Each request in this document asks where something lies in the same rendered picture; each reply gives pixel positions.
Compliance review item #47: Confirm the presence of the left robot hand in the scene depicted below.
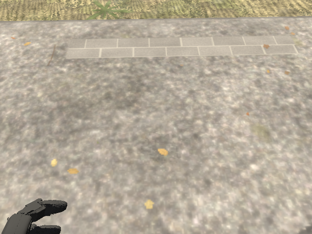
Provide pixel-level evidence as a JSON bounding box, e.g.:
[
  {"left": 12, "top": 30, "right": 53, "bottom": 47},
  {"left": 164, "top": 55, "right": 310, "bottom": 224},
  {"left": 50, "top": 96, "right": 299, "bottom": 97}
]
[{"left": 1, "top": 198, "right": 67, "bottom": 234}]

